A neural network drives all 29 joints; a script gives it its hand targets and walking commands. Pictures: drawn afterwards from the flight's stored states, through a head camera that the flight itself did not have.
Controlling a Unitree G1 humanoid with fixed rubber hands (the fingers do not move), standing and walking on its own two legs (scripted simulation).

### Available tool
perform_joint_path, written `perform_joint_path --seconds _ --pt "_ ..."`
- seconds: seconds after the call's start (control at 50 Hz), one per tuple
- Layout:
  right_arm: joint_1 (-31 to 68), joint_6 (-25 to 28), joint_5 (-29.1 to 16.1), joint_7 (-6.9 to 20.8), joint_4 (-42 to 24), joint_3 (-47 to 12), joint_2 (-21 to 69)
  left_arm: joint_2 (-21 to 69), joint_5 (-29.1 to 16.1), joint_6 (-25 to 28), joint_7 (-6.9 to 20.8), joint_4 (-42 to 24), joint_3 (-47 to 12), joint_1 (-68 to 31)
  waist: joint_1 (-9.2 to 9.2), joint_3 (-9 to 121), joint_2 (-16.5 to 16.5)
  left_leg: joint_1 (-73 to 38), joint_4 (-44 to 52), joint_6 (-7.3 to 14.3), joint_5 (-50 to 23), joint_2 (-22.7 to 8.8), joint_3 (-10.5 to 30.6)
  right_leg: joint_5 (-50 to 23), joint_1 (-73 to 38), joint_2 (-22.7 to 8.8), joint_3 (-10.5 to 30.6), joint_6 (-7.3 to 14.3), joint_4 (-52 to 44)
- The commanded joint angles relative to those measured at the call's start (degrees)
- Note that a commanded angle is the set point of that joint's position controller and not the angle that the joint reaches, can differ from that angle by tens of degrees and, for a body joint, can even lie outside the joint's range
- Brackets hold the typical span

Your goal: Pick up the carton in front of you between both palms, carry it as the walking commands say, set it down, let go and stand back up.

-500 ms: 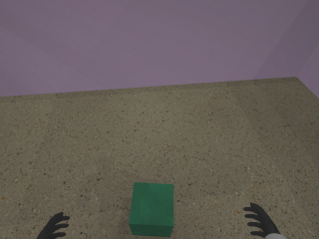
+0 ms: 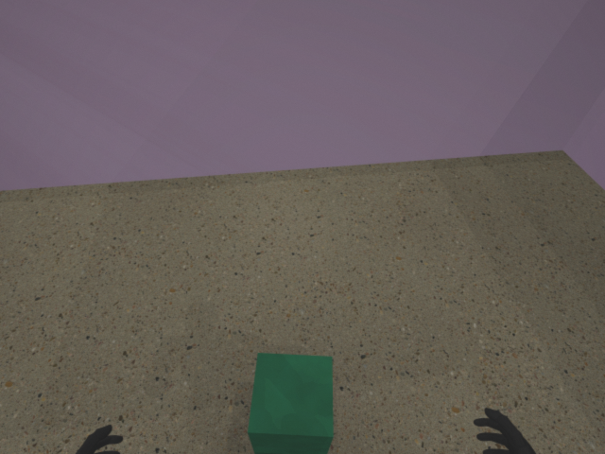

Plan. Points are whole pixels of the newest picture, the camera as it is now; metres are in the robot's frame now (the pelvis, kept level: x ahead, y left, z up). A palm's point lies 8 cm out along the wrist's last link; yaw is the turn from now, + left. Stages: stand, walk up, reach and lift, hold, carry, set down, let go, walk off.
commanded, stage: stand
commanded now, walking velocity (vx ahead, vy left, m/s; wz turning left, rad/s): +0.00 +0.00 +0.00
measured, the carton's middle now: (292, 406) +0.37 +0.01 -0.65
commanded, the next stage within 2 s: none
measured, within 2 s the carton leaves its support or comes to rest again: neither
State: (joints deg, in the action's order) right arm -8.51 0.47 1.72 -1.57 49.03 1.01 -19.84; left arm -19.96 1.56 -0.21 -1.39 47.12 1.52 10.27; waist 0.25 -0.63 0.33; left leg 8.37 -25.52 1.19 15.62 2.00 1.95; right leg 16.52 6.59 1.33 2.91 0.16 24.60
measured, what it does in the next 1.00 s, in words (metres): stands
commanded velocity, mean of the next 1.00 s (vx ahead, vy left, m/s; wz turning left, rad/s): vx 0.00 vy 0.00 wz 0.00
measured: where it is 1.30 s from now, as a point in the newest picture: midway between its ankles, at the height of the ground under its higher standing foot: outside the picture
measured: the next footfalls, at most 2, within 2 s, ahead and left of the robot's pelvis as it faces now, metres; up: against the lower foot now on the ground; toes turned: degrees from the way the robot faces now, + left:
none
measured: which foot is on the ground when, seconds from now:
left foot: down 0.00-1.00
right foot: down 0.00-1.00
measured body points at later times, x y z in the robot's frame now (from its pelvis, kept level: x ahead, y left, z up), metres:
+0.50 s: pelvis -0.02 +0.00 +0.00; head -0.02 +0.00 +0.45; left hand +0.09 +0.31 -0.11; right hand +0.10 -0.31 -0.10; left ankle -0.02 +0.11 -0.74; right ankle -0.04 -0.12 -0.74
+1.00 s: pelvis -0.02 +0.00 +0.01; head -0.03 +0.00 +0.46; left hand +0.07 +0.31 -0.11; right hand +0.08 -0.32 -0.11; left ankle -0.02 +0.11 -0.74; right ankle -0.04 -0.12 -0.74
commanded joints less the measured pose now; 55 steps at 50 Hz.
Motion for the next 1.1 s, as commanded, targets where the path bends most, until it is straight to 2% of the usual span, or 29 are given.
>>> perform_joint_path --seconds 0.0,0.5,1.08 --pt "2.12 0.78 -0.07 -0.24 -2.23 1.92 -9.25 -8.76 -0.02 0.75 -0.21 -2.20 1.91 -1.60 0.01 2.43 -0.57 -2.09 3.13 -0.37 -18.73 -6.78 5.52 -15.81 0.77 -5.80 4.27 0.35 -3.09" --pt "3.39 1.00 -0.58 0.28 4.81 1.04 -11.33 -10.64 -0.41 1.13 0.24 4.90 1.08 -2.99 -0.04 0.35 -0.36 -1.78 7.36 0.06 -12.11 -7.46 6.43 -10.66 0.53 -6.73 5.34 0.74 -7.25" --pt "3.91 1.09 -0.92 0.45 8.26 0.57 -12.45 -11.97 -0.78 1.21 0.52 9.33 0.64 -4.78 -0.05 0.46 -0.40 -2.46 8.69 0.33 -13.22 -7.93 6.76 -11.53 -0.69 -7.30 5.24 0.98 -8.75"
